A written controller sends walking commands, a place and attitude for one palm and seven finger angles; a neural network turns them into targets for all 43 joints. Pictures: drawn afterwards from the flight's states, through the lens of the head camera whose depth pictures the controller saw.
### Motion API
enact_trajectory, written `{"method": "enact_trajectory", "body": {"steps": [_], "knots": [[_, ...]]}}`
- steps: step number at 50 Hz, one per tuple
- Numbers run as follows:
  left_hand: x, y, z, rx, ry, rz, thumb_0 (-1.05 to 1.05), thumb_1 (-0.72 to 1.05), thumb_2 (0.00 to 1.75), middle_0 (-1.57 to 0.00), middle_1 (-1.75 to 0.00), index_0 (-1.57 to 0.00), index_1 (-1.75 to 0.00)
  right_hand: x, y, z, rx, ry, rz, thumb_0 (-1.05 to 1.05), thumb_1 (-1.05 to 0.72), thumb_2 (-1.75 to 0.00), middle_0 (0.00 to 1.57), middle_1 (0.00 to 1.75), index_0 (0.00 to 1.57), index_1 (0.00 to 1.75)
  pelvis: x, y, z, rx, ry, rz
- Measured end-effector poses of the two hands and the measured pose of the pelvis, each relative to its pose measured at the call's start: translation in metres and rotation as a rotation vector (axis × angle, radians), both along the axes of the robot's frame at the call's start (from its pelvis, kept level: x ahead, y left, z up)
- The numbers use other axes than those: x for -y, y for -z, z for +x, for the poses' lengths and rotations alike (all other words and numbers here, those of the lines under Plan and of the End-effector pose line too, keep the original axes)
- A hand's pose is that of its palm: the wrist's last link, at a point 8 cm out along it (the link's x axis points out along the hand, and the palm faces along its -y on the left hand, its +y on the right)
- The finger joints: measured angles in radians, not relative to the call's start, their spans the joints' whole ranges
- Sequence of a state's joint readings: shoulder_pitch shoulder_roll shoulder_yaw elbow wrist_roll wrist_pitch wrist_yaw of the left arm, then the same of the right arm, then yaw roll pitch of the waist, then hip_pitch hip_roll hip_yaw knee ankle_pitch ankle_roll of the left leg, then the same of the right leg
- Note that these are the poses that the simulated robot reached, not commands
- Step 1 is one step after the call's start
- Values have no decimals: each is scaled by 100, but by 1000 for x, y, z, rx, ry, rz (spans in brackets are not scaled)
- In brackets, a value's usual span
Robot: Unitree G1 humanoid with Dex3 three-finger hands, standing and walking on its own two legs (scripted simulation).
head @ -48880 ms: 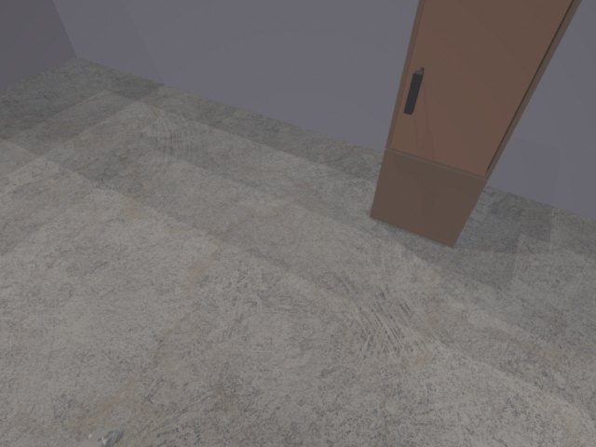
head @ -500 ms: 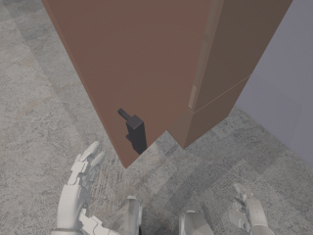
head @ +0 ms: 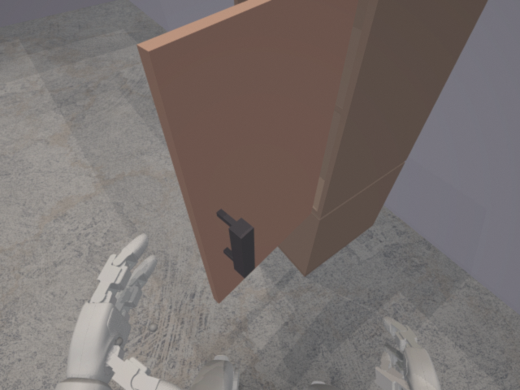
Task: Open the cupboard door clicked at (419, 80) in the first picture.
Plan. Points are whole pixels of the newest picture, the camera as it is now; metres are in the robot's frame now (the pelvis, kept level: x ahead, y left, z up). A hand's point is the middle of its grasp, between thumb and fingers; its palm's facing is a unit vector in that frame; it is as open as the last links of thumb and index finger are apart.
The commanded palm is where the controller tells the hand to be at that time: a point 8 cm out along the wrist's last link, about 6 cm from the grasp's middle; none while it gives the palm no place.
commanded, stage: draw the hand back to the body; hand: left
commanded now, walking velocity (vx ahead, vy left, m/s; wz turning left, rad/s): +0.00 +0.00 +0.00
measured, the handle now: (234, 242) +0.36 +0.07 +0.00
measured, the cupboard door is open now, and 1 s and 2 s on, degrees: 100 100 100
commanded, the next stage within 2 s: step back with the hand held close in 1.20 s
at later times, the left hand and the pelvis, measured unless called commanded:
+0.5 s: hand (55, 271) +0.22 +0.23 +0.17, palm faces +0.28 -0.88 -0.39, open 13.0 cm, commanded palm +0.18 +0.28 +0.20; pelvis +0.04 +0.02 +0.07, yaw +0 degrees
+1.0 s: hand out of the picture +0.24 +0.27 +0.25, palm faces +0.45 -0.81 -0.38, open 7.7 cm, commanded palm +0.19 +0.31 +0.27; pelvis +0.04 +0.01 +0.09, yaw -1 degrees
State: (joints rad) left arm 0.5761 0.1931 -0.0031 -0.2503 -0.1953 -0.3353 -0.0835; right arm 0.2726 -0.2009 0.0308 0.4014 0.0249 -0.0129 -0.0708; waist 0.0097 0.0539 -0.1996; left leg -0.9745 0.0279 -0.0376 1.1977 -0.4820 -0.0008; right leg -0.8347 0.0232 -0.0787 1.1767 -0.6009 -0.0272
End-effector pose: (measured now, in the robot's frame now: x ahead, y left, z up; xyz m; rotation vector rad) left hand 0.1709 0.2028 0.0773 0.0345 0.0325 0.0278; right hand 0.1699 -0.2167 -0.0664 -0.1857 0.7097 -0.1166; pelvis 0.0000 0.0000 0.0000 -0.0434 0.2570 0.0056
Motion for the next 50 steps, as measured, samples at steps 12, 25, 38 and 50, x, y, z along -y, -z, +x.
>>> {"method": "enact_trajectory", "body": {"steps": [12,25,38,50], "knots": [[-33,-59,4,-43,-66,211,-2,-37,36,-16,-30,-16,-30,9,-45,14,41,80,-40,2,-91,-90,20,30,20,30,-8,-35,22,76,13,7],[-73,-111,12,-58,-278,358,-1,4,53,-18,-30,-18,-30,-17,-72,37,69,11,-19,2,-91,-90,20,30,20,30,-16,-67,40,174,10,20],[-101,-177,23,127,-366,436,0,49,72,-19,-30,-20,-30,-18,-88,49,91,-16,-8,2,-91,-90,20,30,20,30,-17,-86,48,250,22,28],[-107,-193,25,170,-408,419,0,82,87,-20,-30,-21,-30,-7,-90,44,63,-16,-9,2,-91,-90,20,30,20,30,-14,-95,43,287,30,33]]}}
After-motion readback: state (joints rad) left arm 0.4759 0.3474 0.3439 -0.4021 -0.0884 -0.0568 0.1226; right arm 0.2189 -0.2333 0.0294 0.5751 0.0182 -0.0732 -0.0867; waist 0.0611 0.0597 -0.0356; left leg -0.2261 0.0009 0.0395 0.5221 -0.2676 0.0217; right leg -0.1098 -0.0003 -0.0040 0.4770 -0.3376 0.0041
